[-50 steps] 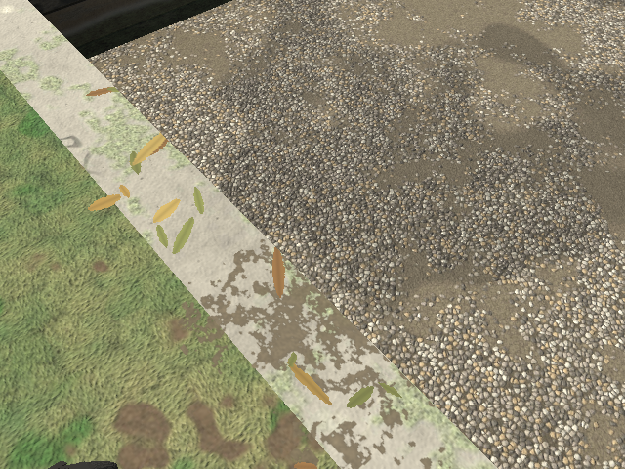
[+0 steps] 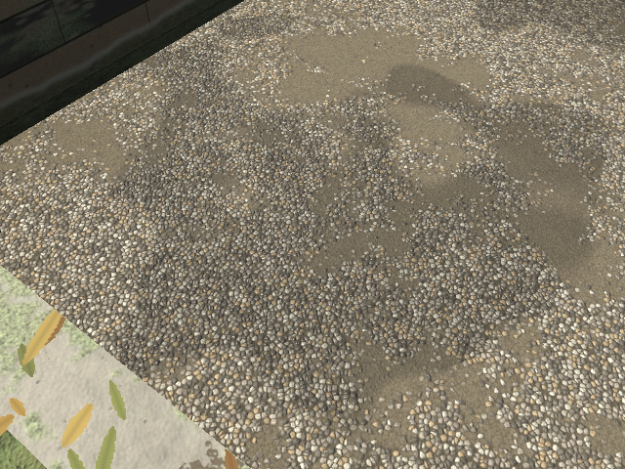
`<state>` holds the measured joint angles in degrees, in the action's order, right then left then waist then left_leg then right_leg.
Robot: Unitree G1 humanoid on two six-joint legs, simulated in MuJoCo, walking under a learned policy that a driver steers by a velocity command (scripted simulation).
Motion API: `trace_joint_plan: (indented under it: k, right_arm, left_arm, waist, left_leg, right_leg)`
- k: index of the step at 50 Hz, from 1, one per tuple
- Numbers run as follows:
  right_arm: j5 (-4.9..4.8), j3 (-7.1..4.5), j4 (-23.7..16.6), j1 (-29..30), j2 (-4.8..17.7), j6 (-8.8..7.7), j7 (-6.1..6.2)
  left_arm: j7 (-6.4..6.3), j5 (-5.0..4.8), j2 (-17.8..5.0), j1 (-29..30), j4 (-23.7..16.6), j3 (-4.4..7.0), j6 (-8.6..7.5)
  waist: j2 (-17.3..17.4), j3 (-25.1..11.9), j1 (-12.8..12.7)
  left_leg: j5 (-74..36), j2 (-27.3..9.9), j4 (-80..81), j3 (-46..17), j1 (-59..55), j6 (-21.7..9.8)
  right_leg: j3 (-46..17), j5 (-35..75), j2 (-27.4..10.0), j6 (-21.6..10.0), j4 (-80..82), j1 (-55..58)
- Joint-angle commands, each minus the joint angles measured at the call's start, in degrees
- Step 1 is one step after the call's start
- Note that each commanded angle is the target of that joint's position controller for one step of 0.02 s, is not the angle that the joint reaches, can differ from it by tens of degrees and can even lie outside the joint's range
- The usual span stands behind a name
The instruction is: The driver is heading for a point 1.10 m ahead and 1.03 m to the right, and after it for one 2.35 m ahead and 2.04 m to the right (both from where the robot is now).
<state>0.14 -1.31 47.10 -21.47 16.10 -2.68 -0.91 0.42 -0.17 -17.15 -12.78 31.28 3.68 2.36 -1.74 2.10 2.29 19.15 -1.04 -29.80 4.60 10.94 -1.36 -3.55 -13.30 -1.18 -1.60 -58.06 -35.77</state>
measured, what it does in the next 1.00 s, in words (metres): steps to the left, turning right: right foot, then left foot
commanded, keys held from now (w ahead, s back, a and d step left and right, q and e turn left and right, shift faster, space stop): w+e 1.00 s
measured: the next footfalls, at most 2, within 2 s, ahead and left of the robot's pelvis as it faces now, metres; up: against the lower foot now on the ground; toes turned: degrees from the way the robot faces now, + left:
right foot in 0.12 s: +0.16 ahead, -0.09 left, +0.00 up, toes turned -2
left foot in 0.56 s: +0.25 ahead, +0.12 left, +0.00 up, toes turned -25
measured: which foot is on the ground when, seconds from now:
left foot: down 0.00-0.10, up 0.12-0.54, down 0.56-0.90, up 0.92-1.00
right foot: up 0.00-0.10, down 0.12-0.58, up 0.60-0.88, down 0.90-1.00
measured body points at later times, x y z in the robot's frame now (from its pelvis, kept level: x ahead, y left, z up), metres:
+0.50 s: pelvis +0.08 +0.03 -0.01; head +0.10 +0.01 +0.44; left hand +0.28 +0.24 -0.10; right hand +0.23 -0.26 -0.09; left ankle +0.23 +0.15 -0.70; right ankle +0.12 -0.09 -0.73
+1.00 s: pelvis +0.07 +0.08 -0.01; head +0.06 +0.06 +0.44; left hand +0.34 +0.18 -0.09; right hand +0.07 -0.25 -0.09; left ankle +0.22 +0.13 -0.71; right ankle +0.00 +0.00 -0.73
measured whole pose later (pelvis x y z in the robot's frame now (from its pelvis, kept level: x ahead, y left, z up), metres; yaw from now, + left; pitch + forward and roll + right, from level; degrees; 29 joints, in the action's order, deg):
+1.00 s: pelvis +0.07 +0.08 -0.01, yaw -38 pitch +0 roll +1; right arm 0.4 -1.6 34.5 -7.9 17.4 2.9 0.8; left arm 1.3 0.4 -13.1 -11.0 32.3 -0.5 6.9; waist 1.9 -0.9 -2.0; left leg 21.0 -0.9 -47.4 0.3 30.4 3.8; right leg -6.5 -21.2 4.6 -2.6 -38.8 -17.6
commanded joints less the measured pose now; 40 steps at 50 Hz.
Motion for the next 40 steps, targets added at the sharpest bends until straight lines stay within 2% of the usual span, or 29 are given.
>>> trace_joint_plan:
  k: [1, 2, 3, 4, 5, 6, 7, 8, 9, 10, 11, 12, 15, 20, 22, 24, 25, 26, 27, 28, 29, 30, 31, 32, 33, 34, 36, 39, 40]
  right_arm:
    - [1.01, -2.85, -4.7, 4.0, 9.3, -0.05, 1.77]
    - [1.32, -3.06, -5.1, 2.9, 9.9, 0.35, 1.98]
    - [1.54, -3.72, -6.1, 3.3, 10.7, -0.01, 2.17]
    - [1.26, -4.25, -6.8, 3.9, 12.6, 0.01, 2.19]
    - [0.78, -4.70, -8.3, 7.1, 13.9, 0.48, 2.42]
    - [1.85, -3.29, -9.7, 4.2, 6.8, 1.76, 2.59]
    - [1.74, -2.24, -12.4, -0.4, 3.3, 2.60, 3.00]
    - [1.35, -2.84, -13.9, 5.9, 7.7, 2.87, 3.67]
    - [0.60, -2.98, -14.8, 9.1, 8.6, 3.44, 4.38]
    - [1.23, -3.08, -14.2, 9.7, 8.5, 4.21, 5.10]
    - [2.11, -2.81, -13.9, 8.9, 7.0, 5.40, 5.67]
    - [2.17, -2.84, -13.8, 8.3, 6.8, 6.69, 6.16]
    - [2.74, -2.66, -14.3, 11.0, 5.5, 8.45, 6.46]
    - [2.18, -1.76, -15.9, 18.2, 3.1, 8.25, 6.09]
    - [2.25, -0.85, -16.6, 21.2, 1.4, 8.02, 4.98]
    - [0.97, -0.46, -17.2, 23.2, 1.5, 7.34, 3.94]
    - [-0.18, -0.01, -17.6, 23.2, 1.3, 6.35, 3.39]
    - [-0.31, 0.55, -17.8, 22.7, 0.0, 5.95, 3.01]
    - [0.13, 0.73, -16.7, 18.9, -0.9, 5.58, 2.74]
    - [1.43, 0.29, -15.0, 14.2, -0.1, 5.19, 2.67]
    - [2.61, -1.45, -14.1, 10.6, 5.8, 4.71, 2.72]
    - [3.03, -3.59, -14.4, 8.7, 12.6, 4.31, 2.62]
    - [1.97, -3.47, -15.2, 10.7, 11.8, 3.62, 2.78]
    - [1.62, -2.45, -16.5, 15.9, 8.8, 3.20, 3.01]
    - [1.19, -1.14, -18.1, 21.4, 6.2, 2.92, 3.28]
    - [1.00, -0.77, -18.3, 22.9, 5.4, 2.38, 3.19]
    - [0.91, -0.60, -18.2, 22.5, 4.6, 1.82, 2.35]
    - [1.26, -0.89, -16.2, 18.3, 5.0, 1.73, 1.16]
    - [1.66, -1.06, -15.6, 16.8, 5.3, 1.95, 1.12]
  left_arm:
    - [2.27, 2.70, 0.1, 5.4, -5.1, -0.86, 0.00]
    - [2.60, 1.65, 0.3, 4.3, -4.3, -1.01, 0.23]
    - [2.36, 1.41, -1.2, 2.2, -3.4, -0.48, 0.41]
    - [1.90, 1.33, -2.5, -3.5, -1.6, 0.27, 0.52]
    - [1.30, 1.43, -3.2, -13.3, 0.8, 0.94, 0.30]
    - [0.60, -0.33, -9.3, -15.5, 1.8, 1.90, -0.58]
    - [0.82, -1.28, -13.2, -9.9, -1.9, 1.31, -0.78]
    - [0.40, -1.23, -13.9, -13.2, -0.2, 3.01, -0.04]
    - [0.05, 0.10, -11.1, -9.5, 0.2, 2.03, 0.26]
    - [0.05, 0.09, -7.1, -5.8, 0.1, 0.83, 0.18]
    - [0.03, -0.36, -4.3, -2.2, -0.3, -0.34, -0.42]
    - [-0.42, -1.05, -4.1, 0.5, -1.1, -0.80, -0.96]
    - [-0.60, -1.14, -5.0, 0.9, 0.0, -0.73, -2.54]
    - [-0.91, -0.76, -4.6, 1.2, -0.8, -0.55, -2.21]
    - [-1.06, 0.43, -4.4, 1.3, -1.3, -0.45, -0.57]
    - [-0.80, 0.80, -5.1, 2.5, -1.9, -0.04, 1.38]
    - [0.03, 1.26, -4.9, 5.1, -3.5, -0.23, 2.36]
    - [0.44, 1.44, -4.7, 6.6, -3.3, -0.23, 3.18]
    - [0.44, 0.95, -4.8, 7.7, -3.3, -0.20, 3.69]
    - [0.17, 0.13, -4.4, 8.1, -3.4, -0.20, 3.49]
    - [0.46, -1.37, -2.4, 9.6, -5.2, -0.53, 2.97]
    - [0.46, -1.32, -3.1, 12.6, -7.0, -0.37, 2.63]
    - [0.48, 0.25, -6.2, 14.0, -6.8, 0.79, 2.11]
    - [0.73, 0.57, -6.0, 12.2, -5.6, 0.99, 1.94]
    - [0.74, 0.14, -5.4, 9.6, -4.3, 0.99, 2.22]
    - [0.91, 0.47, -5.3, 7.9, -3.5, 0.95, 2.69]
    - [0.59, 0.23, -5.5, 6.5, -2.4, 0.99, 4.14]
    - [0.85, 0.44, -3.9, 9.1, -3.1, -0.44, 5.37]
    - [0.92, 0.77, -2.8, 9.6, -3.0, -1.17, 5.39]
  waist:
    - [12.7, -1.8, -0.9]
    - [14.0, -2.6, -0.7]
    - [12.8, -2.4, -2.0]
    - [12.9, -5.9, -4.9]
    - [9.7, -10.3, -12.0]
    - [-10.2, -15.3, -11.0]
    - [-13.1, -19.0, -3.7]
    - [-6.6, -22.7, -9.8]
    - [-4.5, -13.6, -6.9]
    - [-2.4, -6.5, -4.2]
    - [-3.9, -3.6, -1.7]
    - [-6.1, -2.6, -0.8]
    - [-4.3, -5.1, 0.0]
    - [-2.7, -7.7, -2.1]
    - [-4.2, -8.0, -3.9]
    - [-5.7, -7.9, -5.0]
    - [-5.6, -7.3, -5.2]
    - [-5.7, -6.4, -4.3]
    - [-4.9, -6.2, -2.1]
    - [-2.9, -6.7, -0.5]
    - [7.9, -7.1, 1.0]
    - [20.7, -6.8, 4.1]
    - [14.3, -5.1, 2.1]
    - [10.1, -5.2, -1.4]
    - [9.2, -7.0, -4.8]
    - [10.1, -7.6, -5.7]
    - [10.2, -7.4, -6.2]
    - [8.9, -6.3, -4.7]
    - [10.7, -6.7, -3.5]
  left_leg:
    - [-33.6, -7.2, 3.4, 0.3, 8.4, -4.6]
    - [-33.7, -7.6, 1.4, 0.7, 8.4, -4.3]
    - [-38.9, -7.0, -2.7, 1.4, 11.9, -4.0]
    - [-45.8, -7.3, -10.7, 1.8, 10.7, -3.5]
    - [-43.9, -7.1, -27.4, 3.1, 14.0, -1.4]
    - [2.0, -1.2, -51.6, 4.5, 24.5, 0.5]
    - [14.0, -0.2, -60.8, -5.8, 34.9, 2.1]
    - [7.3, 1.4, -61.2, -10.0, 36.5, 3.3]
    - [3.6, 0.6, -63.0, -9.6, 40.9, 4.2]
    - [0.9, -0.7, -59.7, -9.1, 40.8, 4.5]
    - [-1.4, -1.2, -56.6, -8.3, 38.7, 4.7]
    - [-3.0, -1.2, -52.7, -8.3, 34.4, 5.1]
    - [-5.8, -0.8, -45.7, -8.6, 29.7, 5.7]
    - [-6.9, -0.9, -28.2, -8.8, 27.2, 5.6]
    - [-5.6, 0.2, -21.5, -8.5, 24.6, 5.4]
    - [-1.8, 1.6, -16.6, -7.8, 19.9, 5.2]
    - [-0.5, 2.1, -12.2, -8.3, 13.8, 5.5]
    - [-0.7, 2.5, -7.7, -7.1, 7.9, 5.3]
    - [-3.6, 2.5, -1.8, -6.6, 0.5, 4.5]
    - [-2.7, 0.9, -1.4, -7.6, -8.1, 3.0]
    - [4.7, -7.3, 2.2, -16.4, -13.7, -0.5]
    - [13.5, -17.2, 13.3, -31.2, -6.4, -5.5]
    - [14.4, -19.4, 14.5, -35.2, -0.3, -7.0]
    - [10.3, -18.3, 14.3, -31.4, 5.6, -7.2]
    - [4.5, -15.9, 13.8, -27.0, 7.0, -6.2]
    - [0.4, -14.6, 14.1, -23.0, 8.6, -6.6]
    - [-6.6, -12.2, 12.4, -16.1, 9.4, -6.3]
    - [-7.0, -11.0, 9.3, -10.2, 6.2, -4.6]
    - [-4.8, -10.5, 9.1, -8.6, 6.3, -4.1]
  right_leg:
    - [11.1, 6.0, 5.7, -0.4, 8.6, 12.7]
    - [12.1, 3.5, 6.9, -0.8, 9.5, 15.5]
    - [12.7, 2.0, 9.0, -1.1, 13.8, 21.5]
    - [12.3, -2.0, 11.1, -2.6, 16.3, 27.4]
    - [6.7, 0.9, 8.9, -5.5, 23.7, 37.3]
    - [-13.8, 18.7, -5.9, -8.1, 26.2, 46.1]
    - [-33.4, 56.4, -19.3, -12.7, 22.4, 49.8]
    - [-35.1, 46.0, -18.5, -18.7, 26.5, 45.8]
    - [-32.7, 37.3, -17.5, -20.0, 27.7, 38.5]
    - [-28.3, 32.6, -14.0, -17.4, 27.7, 29.4]
    - [-24.1, 32.3, -9.7, -14.1, 27.2, 22.2]
    - [-20.8, 35.7, -7.4, -12.8, 29.6, 16.3]
    - [-20.4, 30.1, -4.4, -11.8, 32.0, 12.6]
    - [-21.9, 16.8, -2.4, -10.0, 32.1, 16.6]
    - [-23.8, 9.8, -1.4, -9.9, 32.6, 17.8]
    - [-25.8, 1.1, -0.6, -10.4, 33.8, 17.2]
    - [-26.8, -6.1, 0.2, -10.1, 35.5, 13.5]
    - [-26.9, -8.4, 0.7, -9.6, 36.1, 11.1]
    - [-27.0, -11.6, 1.6, -8.2, 35.0, 8.2]
    - [-25.8, -14.2, 3.1, -6.2, 31.3, 2.7]
    - [-17.5, -18.3, 8.5, -3.3, 21.2, -7.1]
    - [-7.4, -16.6, 13.8, -1.0, 2.9, -8.1]
    - [-8.1, -12.6, 10.5, 0.7, -6.7, -7.2]
    - [-7.0, -9.0, 10.0, 2.0, -12.2, -3.0]
    - [-7.0, -7.5, 8.9, 3.5, -13.7, 0.3]
    - [-4.7, -6.5, 8.7, 4.3, -16.5, 2.9]
    - [-3.1, -5.6, 7.7, 5.3, -16.5, 5.7]
    - [-1.3, -8.5, 6.1, 5.2, 0.4, 8.7]
    - [0.6, -11.2, 5.9, 4.3, 6.6, 12.1]
Keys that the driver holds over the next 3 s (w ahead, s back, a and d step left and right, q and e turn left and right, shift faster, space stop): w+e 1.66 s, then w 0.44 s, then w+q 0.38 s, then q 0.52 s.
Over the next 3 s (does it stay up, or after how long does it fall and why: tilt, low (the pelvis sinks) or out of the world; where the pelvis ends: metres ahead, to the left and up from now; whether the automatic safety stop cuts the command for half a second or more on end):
stays up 0.10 -0.02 -0.03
